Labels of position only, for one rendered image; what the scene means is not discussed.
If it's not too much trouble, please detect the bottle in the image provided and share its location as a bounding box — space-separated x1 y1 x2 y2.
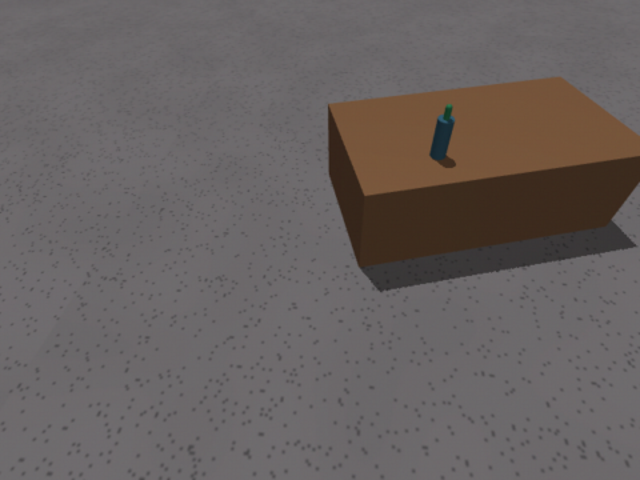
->
430 104 455 160

